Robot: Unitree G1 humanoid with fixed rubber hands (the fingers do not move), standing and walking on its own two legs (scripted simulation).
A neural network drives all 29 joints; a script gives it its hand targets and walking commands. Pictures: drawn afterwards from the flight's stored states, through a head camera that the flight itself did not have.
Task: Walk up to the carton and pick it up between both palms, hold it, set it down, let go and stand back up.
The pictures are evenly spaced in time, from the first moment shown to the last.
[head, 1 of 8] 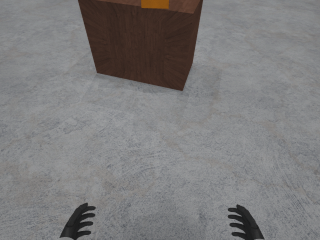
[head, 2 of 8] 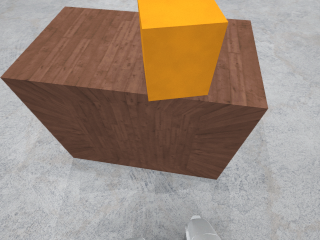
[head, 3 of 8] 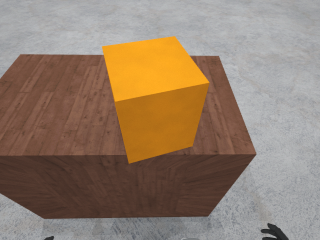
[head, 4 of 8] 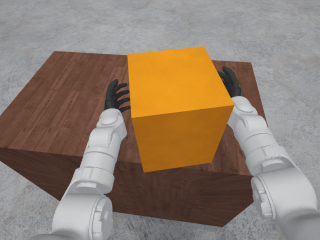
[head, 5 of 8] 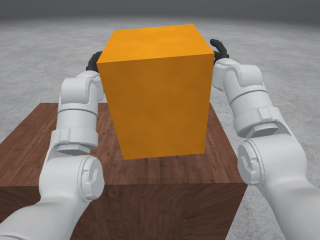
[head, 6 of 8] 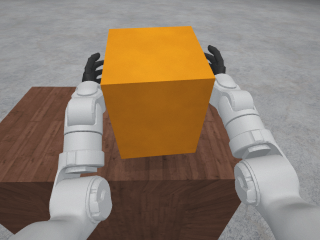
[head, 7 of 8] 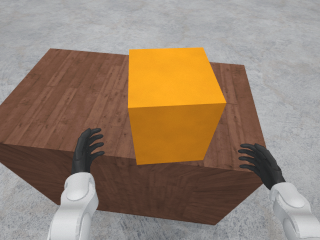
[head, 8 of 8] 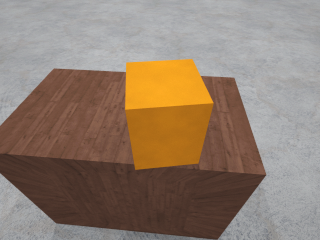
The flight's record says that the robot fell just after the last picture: no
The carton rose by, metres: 0.22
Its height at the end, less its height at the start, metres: +0.00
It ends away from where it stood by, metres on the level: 0.01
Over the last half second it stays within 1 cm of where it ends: yes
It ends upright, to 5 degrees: yes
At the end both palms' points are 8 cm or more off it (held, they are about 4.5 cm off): yes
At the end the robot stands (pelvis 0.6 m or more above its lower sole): yes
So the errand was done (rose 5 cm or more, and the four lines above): yes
